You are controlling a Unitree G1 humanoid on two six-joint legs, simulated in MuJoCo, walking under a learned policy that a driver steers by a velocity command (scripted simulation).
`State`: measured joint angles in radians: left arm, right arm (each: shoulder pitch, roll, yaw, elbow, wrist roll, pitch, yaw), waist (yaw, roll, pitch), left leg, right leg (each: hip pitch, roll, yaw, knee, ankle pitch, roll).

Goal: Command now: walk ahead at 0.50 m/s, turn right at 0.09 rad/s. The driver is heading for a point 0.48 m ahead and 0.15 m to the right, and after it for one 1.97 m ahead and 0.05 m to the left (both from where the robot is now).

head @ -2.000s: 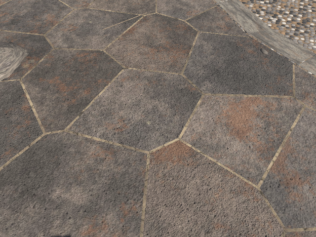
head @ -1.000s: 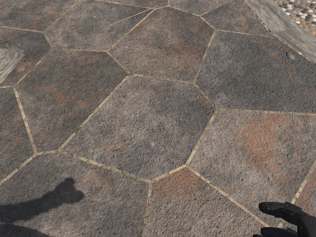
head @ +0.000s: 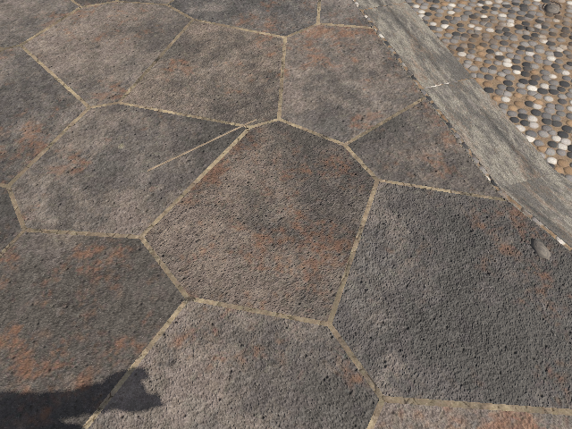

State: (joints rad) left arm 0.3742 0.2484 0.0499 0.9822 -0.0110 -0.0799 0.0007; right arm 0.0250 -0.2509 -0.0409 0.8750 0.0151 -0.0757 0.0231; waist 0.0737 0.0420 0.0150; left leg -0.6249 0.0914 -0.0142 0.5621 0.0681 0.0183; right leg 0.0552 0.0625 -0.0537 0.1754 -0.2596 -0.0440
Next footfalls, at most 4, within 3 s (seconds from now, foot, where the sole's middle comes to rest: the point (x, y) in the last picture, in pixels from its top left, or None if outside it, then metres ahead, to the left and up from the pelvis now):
0.10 left None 0.25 0.14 -0.78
0.64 right None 0.49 -0.16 -0.78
1.20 left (324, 294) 0.84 0.00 -0.78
1.68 right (382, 209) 1.15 -0.16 -0.78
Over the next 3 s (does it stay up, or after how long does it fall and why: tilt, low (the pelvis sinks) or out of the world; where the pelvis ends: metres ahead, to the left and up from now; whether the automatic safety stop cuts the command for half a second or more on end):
stays up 1.66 0.06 0.01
